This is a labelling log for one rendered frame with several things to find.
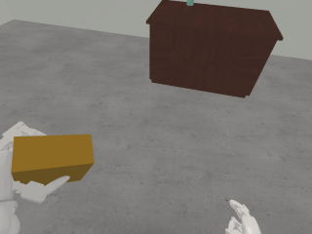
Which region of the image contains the table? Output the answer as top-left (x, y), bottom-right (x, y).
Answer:
top-left (146, 0), bottom-right (284, 98)

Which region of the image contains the left robot forearm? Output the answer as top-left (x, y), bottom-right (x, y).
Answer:
top-left (0, 199), bottom-right (20, 234)

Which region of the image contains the sponge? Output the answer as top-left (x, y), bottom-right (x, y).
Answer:
top-left (11, 134), bottom-right (95, 186)

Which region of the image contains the robot right hand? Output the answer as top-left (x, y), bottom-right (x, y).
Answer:
top-left (225, 200), bottom-right (261, 234)

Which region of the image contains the robot left hand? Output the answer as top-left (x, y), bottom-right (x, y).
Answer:
top-left (0, 121), bottom-right (70, 204)

